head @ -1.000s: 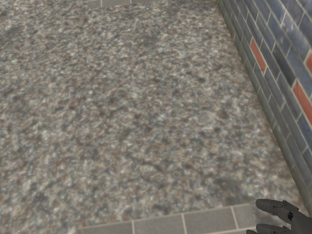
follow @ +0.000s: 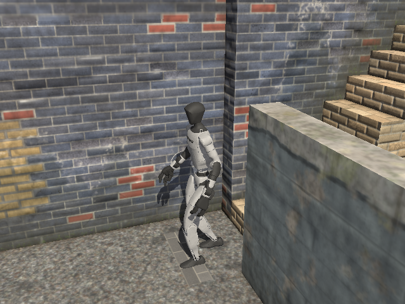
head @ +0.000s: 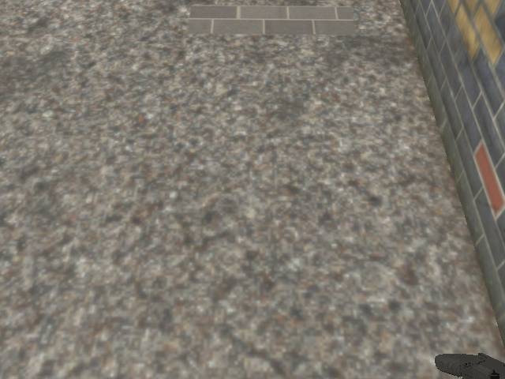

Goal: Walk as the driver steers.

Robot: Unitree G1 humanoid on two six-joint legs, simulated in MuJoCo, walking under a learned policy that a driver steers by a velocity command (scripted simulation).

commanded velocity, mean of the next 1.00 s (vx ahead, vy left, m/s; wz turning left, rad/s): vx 0.42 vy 0.00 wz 0.15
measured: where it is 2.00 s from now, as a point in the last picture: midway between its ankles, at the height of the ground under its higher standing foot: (265, 184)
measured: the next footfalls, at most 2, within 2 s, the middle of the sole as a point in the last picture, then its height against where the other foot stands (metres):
right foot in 0.46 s outside the picture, level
left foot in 0.96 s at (214, 312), level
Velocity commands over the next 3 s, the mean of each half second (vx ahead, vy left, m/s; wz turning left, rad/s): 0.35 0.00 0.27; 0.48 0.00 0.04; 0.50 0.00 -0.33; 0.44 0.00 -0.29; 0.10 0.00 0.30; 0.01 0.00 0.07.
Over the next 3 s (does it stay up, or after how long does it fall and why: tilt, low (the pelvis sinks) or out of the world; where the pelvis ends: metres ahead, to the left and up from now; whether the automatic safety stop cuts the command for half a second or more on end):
stays up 1.08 -0.02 0.01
